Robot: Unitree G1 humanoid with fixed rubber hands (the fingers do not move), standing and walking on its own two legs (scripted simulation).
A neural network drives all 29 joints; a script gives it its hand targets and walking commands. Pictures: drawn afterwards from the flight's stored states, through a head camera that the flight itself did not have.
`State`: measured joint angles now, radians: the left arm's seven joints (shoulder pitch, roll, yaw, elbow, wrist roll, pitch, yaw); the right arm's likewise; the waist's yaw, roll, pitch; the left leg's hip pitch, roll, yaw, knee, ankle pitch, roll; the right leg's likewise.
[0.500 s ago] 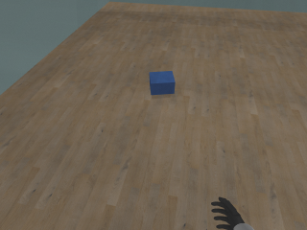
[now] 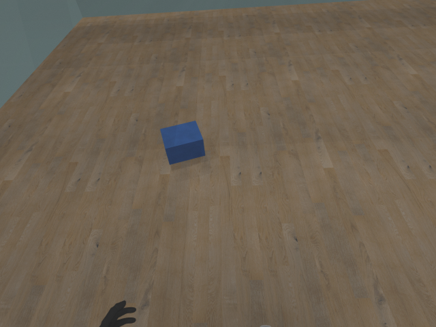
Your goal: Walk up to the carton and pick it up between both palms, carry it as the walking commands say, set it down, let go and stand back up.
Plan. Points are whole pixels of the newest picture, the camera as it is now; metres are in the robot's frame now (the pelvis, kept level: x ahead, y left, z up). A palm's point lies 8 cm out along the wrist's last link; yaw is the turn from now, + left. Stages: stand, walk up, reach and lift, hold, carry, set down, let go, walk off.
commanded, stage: walk up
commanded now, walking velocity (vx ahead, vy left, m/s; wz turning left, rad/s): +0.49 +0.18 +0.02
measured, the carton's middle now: (182, 142) +1.33 +0.11 -0.68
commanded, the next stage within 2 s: none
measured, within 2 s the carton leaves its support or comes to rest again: neither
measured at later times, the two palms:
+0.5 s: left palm out of the picture +0.08 +0.24 -0.10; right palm (269, 207) +0.41 -0.17 -0.10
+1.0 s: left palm (122, 156) +0.66 +0.23 -0.09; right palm (286, 222) +0.39 -0.21 -0.15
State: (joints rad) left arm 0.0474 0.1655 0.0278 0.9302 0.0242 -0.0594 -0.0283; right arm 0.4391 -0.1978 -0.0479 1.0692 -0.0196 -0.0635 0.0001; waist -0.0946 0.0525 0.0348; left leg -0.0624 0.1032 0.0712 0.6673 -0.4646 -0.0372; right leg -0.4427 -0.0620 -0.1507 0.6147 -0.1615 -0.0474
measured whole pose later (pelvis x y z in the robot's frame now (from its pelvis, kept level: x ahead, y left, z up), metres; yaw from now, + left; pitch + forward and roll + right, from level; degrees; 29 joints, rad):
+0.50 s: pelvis +0.23 +0.03 +0.02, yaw +0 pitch +1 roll +1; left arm 0.55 0.17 0.04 1.11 0.02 -0.08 0.01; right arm 0.03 -0.19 -0.04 0.93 -0.03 -0.01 0.07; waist 0.14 0.03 0.00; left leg -0.48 0.10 0.09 0.59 -0.12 -0.05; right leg 0.06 -0.09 -0.15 0.32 -0.38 0.05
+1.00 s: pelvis +0.49 +0.02 +0.00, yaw +0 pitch -1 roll +2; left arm 0.04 0.18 0.03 0.93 0.02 -0.05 -0.04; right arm 0.46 -0.20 -0.05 1.09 -0.03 -0.07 0.01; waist -0.10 0.04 0.05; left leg -0.03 0.10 0.09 0.53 -0.43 -0.06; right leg -0.44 -0.07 -0.14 0.60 -0.12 -0.02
